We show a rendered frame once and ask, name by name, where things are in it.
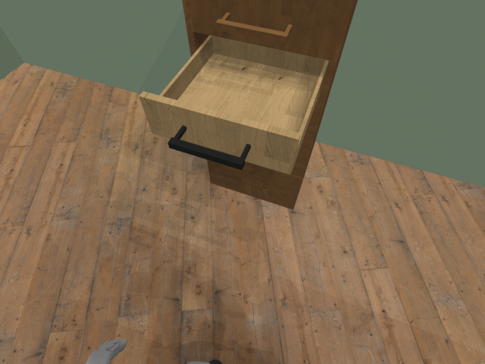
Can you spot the cabinet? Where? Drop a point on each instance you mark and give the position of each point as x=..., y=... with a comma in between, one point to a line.
x=317, y=28

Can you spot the drawer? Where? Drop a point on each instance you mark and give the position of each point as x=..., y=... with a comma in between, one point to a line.
x=233, y=93

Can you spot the handle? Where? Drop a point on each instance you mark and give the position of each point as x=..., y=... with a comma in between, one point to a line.
x=252, y=31
x=206, y=153

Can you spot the left robot hand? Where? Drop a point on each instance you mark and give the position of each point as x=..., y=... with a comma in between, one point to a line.
x=107, y=351

